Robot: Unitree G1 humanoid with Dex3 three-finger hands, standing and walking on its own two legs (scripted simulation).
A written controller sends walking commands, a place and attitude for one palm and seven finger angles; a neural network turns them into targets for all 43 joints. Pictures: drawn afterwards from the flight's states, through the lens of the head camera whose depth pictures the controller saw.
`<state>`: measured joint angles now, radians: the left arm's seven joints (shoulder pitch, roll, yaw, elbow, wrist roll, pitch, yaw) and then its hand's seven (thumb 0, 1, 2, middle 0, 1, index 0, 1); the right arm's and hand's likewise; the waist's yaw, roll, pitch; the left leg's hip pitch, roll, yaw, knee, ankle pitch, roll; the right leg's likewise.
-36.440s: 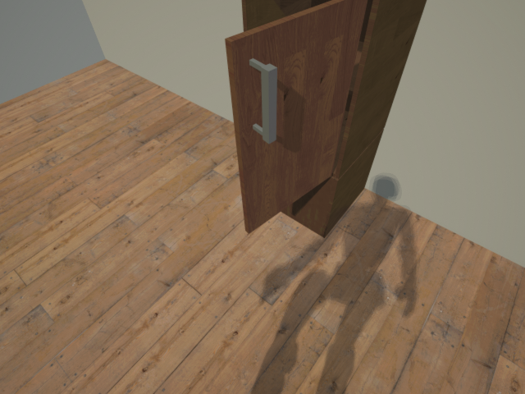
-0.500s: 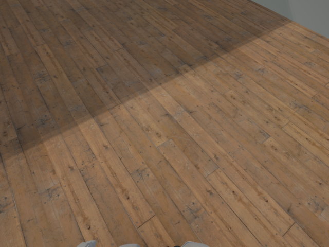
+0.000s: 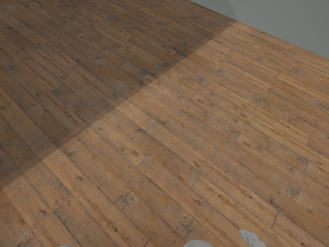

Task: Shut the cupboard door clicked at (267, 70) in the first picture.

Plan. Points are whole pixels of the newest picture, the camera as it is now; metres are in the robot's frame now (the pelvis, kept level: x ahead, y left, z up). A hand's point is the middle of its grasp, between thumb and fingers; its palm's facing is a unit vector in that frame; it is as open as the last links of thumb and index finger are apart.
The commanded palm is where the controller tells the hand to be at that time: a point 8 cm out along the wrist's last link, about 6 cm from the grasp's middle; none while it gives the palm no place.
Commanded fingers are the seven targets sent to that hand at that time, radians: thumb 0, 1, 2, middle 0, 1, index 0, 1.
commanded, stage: turn to face it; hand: left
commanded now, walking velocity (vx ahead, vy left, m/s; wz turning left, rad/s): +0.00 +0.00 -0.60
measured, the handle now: out of the picture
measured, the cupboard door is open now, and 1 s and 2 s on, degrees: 44 44 44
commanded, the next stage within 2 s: none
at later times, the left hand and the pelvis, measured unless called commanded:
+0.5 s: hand (114, 229) +0.17 +0.15 -0.16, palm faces -0.28 -0.93 -0.24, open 7.4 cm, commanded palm none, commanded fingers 0.00 0.90 0.90 -0.20 -0.30 -0.20 -0.30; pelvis +0.04 -0.02 +0.00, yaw -18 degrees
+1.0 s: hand (144, 205) +0.25 +0.08 -0.15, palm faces -0.55 -0.78 -0.29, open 7.4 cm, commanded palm none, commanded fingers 0.00 0.90 0.90 -0.20 -0.30 -0.20 -0.30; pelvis +0.04 -0.04 -0.01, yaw -36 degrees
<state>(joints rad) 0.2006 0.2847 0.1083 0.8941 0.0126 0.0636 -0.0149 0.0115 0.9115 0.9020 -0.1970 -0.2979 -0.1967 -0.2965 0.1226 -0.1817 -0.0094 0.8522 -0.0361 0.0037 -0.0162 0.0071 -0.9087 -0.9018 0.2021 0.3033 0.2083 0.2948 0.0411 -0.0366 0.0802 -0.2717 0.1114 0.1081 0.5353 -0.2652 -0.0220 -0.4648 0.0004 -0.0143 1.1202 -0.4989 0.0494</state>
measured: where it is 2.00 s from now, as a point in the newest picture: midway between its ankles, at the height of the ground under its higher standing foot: outside the picture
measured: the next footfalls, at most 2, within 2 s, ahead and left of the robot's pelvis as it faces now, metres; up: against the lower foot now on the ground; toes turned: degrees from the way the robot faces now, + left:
right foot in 0.20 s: +0.03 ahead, -0.14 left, +0.00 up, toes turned -13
left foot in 0.56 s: +0.15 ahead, +0.09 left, +0.00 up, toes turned -16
